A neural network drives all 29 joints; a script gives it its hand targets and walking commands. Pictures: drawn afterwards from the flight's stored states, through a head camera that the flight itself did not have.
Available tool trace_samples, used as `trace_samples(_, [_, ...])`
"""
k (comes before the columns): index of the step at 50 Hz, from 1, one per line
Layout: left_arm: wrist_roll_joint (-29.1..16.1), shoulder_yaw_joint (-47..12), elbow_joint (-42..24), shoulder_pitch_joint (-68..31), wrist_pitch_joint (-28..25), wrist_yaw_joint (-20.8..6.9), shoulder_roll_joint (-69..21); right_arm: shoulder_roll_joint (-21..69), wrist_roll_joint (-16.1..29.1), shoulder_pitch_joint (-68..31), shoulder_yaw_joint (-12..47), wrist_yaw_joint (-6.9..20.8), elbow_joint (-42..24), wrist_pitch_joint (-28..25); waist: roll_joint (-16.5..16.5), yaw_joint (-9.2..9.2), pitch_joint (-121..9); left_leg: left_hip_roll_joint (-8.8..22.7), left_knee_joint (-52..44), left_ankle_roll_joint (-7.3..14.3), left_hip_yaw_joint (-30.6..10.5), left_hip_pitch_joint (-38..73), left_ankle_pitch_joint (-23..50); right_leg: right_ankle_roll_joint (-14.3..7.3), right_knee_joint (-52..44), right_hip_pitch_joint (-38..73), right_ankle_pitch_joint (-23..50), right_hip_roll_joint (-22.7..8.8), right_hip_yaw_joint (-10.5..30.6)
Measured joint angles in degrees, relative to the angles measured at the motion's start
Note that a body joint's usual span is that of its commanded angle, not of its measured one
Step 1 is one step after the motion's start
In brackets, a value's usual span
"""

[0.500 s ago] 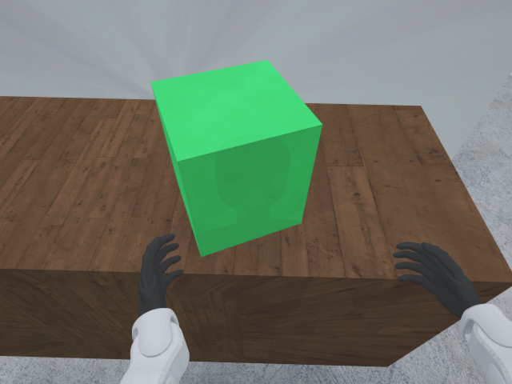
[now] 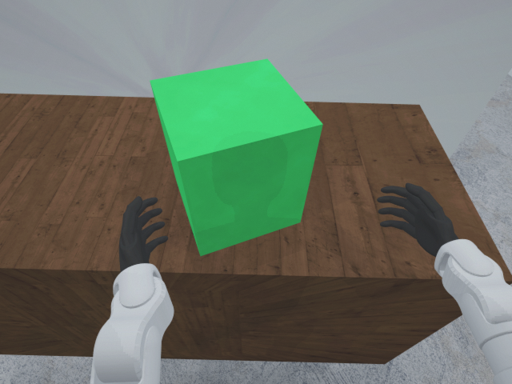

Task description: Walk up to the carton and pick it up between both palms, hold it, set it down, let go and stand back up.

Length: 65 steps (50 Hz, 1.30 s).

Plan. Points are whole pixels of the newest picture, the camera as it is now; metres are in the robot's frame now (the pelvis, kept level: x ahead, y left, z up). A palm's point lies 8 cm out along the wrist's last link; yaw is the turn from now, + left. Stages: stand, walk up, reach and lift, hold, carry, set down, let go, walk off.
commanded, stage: reach and lift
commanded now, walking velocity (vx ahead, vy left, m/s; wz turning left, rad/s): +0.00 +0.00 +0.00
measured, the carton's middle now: (233, 159) +0.48 +0.04 +0.07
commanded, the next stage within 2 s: none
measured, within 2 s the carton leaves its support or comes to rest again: neither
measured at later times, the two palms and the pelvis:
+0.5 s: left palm (140, 210) +0.31 +0.15 +0.15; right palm (423, 181) +0.36 -0.23 +0.14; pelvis -0.01 +0.00 +0.00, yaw +0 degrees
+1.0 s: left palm (135, 169) +0.35 +0.16 +0.18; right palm (417, 134) +0.40 -0.22 +0.19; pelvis -0.01 +0.00 +0.00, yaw +0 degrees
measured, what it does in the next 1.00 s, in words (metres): stands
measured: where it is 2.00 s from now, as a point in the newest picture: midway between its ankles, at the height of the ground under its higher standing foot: outside the picture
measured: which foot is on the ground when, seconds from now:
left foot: down 0.00-1.00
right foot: down 0.00-1.00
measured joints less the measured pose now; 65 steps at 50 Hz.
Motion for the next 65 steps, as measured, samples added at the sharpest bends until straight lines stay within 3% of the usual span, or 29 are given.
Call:
trace_samples(10, [-0.08,2.67,0.2,-9.46,8.5,0.56,0.0,-0.42,0.0,-9.76,1.35,-0.32,0.84,6.87,0.01,0.0,0.0,0.26,-0.04,-0.02,-0.01,0.01,0.54,-0.03,-0.19,0.0,0.75,0.27,0.01])
trace_samples(21, [-0.08,5.59,6.86,-19.69,12.36,1.49,0.0,-0.44,0.0,-19.61,3.29,-0.4,7.91,10.71,0.42,0.0,0.0,0.3,-0.04,-0.05,-0.04,0.04,0.97,-0.02,-0.19,0.0,1.26,0.31,0.01])
trace_samples(49, [-1.49,10.55,22.53,-37.07,13.74,2.88,3.68,-0.83,1.91,-37.72,7.77,-1.12,18.57,15.48,1.96,0.73,-0.08,0.31,-0.04,-0.37,-0.07,0.04,1.03,0.07,-0.2,0.0,1.29,0.32,0.02])
trace_samples(65, [-4.02,11.02,39.39,-49.61,11.78,3.63,6.5,-1.2,2.63,-48.49,9.58,-1.11,28.6,17.66,2.76,3.95,-1.38,0.32,-0.04,-0.78,-0.1,0.04,0.93,0.11,-0.2,0.01,1.2,0.32,0.02])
